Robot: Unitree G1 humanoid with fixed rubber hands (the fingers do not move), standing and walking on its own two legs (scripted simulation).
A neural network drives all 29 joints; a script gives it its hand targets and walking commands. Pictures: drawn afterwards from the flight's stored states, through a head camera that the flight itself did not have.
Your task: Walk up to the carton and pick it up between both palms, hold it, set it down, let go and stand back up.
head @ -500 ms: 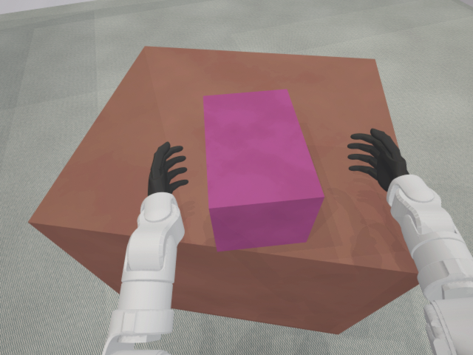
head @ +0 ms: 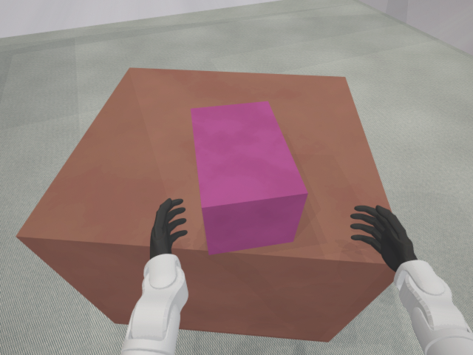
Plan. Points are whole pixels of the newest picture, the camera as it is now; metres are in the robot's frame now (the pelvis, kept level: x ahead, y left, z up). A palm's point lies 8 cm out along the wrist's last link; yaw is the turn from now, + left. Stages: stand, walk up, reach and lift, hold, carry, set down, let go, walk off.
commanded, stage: set down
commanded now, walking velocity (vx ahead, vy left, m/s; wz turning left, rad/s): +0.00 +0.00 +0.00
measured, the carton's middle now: (240, 173) +0.49 +0.03 +0.00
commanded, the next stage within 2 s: let go in 1.88 s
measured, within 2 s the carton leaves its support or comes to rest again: neither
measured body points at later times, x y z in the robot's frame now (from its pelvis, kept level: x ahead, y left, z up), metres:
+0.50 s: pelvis +0.01 +0.01 +0.00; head +0.02 +0.02 +0.45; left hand +0.25 +0.16 +0.00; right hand +0.26 -0.24 -0.01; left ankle +0.02 +0.16 -0.74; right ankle +0.03 -0.07 -0.75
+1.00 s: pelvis +0.04 +0.03 +0.00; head +0.04 +0.04 +0.45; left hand +0.22 +0.23 -0.05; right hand +0.23 -0.21 -0.05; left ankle +0.02 +0.16 -0.74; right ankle +0.03 -0.07 -0.74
